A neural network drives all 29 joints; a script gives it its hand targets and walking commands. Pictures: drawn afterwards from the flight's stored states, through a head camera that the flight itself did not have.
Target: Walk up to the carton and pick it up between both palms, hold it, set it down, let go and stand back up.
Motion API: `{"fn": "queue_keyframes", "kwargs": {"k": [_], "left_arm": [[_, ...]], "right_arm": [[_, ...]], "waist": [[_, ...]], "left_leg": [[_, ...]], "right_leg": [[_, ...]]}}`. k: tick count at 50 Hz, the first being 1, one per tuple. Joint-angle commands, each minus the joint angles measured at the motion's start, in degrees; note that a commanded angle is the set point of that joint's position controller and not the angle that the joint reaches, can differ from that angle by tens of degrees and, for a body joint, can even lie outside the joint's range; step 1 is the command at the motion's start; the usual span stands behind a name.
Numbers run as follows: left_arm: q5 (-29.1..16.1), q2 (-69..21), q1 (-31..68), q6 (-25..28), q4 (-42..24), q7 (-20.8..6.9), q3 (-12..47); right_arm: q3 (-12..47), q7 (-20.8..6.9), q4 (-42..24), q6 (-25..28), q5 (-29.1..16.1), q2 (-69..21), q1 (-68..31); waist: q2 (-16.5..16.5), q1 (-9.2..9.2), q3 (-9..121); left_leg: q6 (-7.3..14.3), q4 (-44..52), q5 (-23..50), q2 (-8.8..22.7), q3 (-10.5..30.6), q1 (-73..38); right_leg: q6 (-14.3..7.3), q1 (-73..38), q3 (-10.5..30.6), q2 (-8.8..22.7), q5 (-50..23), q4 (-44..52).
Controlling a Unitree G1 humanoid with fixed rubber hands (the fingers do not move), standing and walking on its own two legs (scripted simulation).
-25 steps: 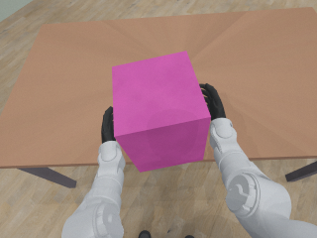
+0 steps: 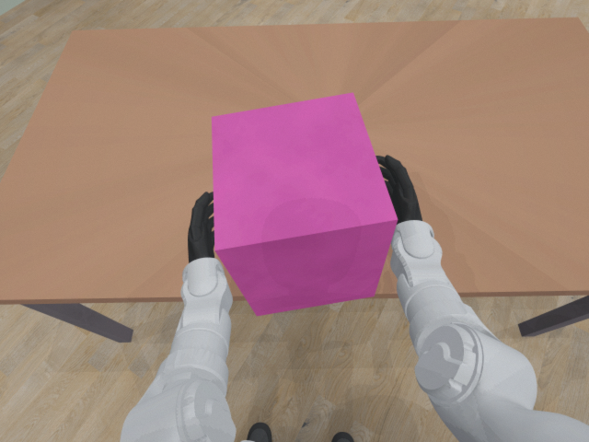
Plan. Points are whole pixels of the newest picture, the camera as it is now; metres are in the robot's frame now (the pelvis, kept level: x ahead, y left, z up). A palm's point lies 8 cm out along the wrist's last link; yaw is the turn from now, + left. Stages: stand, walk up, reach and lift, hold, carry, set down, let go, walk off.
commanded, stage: set down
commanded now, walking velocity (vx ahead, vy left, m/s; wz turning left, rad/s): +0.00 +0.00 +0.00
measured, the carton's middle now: (300, 214) +0.44 +0.05 -0.03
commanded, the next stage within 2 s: none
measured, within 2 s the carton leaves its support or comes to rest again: rests again in 0.26 s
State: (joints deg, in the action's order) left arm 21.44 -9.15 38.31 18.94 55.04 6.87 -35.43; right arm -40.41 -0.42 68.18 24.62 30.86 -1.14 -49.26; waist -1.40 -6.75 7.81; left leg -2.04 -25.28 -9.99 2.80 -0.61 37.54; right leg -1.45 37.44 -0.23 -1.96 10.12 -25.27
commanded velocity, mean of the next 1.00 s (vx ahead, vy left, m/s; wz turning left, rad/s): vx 0.00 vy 0.00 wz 0.00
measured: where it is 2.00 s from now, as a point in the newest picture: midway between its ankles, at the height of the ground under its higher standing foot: outside the picture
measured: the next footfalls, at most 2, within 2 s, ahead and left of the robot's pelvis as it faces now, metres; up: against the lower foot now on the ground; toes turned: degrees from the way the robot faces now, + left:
none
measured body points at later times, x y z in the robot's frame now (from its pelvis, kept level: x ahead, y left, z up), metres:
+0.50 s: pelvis +0.00 +0.00 +0.00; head +0.13 +0.01 +0.43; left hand +0.38 +0.19 -0.02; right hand +0.45 -0.10 -0.01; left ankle +0.00 +0.14 -0.73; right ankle +0.00 -0.10 -0.73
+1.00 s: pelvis +0.00 +0.00 +0.00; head +0.14 +0.02 +0.43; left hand +0.39 +0.19 -0.03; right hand +0.45 -0.10 -0.01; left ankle +0.00 +0.14 -0.73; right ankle +0.00 -0.10 -0.73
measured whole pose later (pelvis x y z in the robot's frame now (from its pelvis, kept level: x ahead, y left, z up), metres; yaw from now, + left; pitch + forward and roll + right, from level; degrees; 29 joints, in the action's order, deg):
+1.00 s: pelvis +0.00 +0.00 +0.00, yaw -1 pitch +24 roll +0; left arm 25.4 -9.8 38.9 21.8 53.3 7.3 -37.7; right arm -41.1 -2.2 64.5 25.0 31.0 -2.5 -47.7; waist -2.8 -5.8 7.1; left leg -1.5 -25.7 -10.0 2.8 -1.7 39.6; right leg -1.2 39.8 0.7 -1.9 9.8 -25.5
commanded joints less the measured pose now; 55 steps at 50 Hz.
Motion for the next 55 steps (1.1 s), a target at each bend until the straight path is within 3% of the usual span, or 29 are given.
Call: {"fn": "queue_keyframes", "kwargs": {"k": [1,17,28,47,50,52,55], "left_arm": [[3.45,-16.57,33.11,3.32,-5.90,-3.21,12.54],[5.04,-16.27,28.59,3.44,-4.63,-2.78,10.95],[5.48,-15.07,27.56,3.61,-3.73,-2.84,9.54],[6.84,-13.48,24.79,3.12,-3.45,-2.53,7.59],[5.37,-6.56,23.83,3.70,-3.42,-0.87,5.81],[2.89,-0.47,24.55,4.44,-3.83,1.17,4.98],[-3.73,5.47,28.01,5.66,-3.92,4.63,8.21]], "right_arm": [[12.08,-6.35,2.87,0.13,4.77,-24.39,-25.23],[12.51,-6.61,0.76,0.88,4.54,-23.27,-24.32],[11.52,-6.51,0.79,0.26,5.14,-22.67,-22.99],[10.54,-6.77,-0.40,-0.68,5.06,-21.05,-20.18],[11.06,-5.24,-1.53,-0.81,1.96,-12.55,-20.53],[12.19,-3.31,-1.89,-0.90,-3.10,-5.49,-22.36],[18.13,-0.56,-2.82,-0.50,-12.48,1.60,-27.26]], "waist": [[-3.86,-2.01,37.48],[-4.58,-2.65,36.62],[-4.92,-2.38,34.42],[-3.79,-2.32,33.11],[-3.37,-3.00,34.84],[-2.65,-3.27,37.30],[-0.73,-4.09,44.89]], "left_leg": [[1.40,1.31,17.21,-2.31,-9.43,-5.12],[2.35,1.24,18.54,-2.15,-9.21,-5.23],[3.03,1.79,15.06,-2.24,-9.37,-2.98],[3.37,0.28,16.71,-2.33,-9.03,-3.52],[2.78,-0.04,18.60,-2.47,-9.36,-3.09],[2.21,-0.84,20.32,-2.63,-9.26,-2.28],[0.84,-4.29,23.60,-2.85,-8.55,-0.93]], "right_leg": [[3.60,-35.59,-3.25,0.88,-23.44,-3.06],[2.95,-33.80,-2.92,0.91,-21.65,-2.10],[2.85,-33.18,-2.13,1.37,-18.24,-1.87],[2.16,-29.59,-1.67,1.43,-16.25,-2.12],[1.96,-29.25,-1.03,0.95,-17.86,-2.17],[1.81,-29.04,-0.23,0.52,-20.06,-2.60],[1.52,-26.85,0.15,-0.87,-22.21,-4.41]]}}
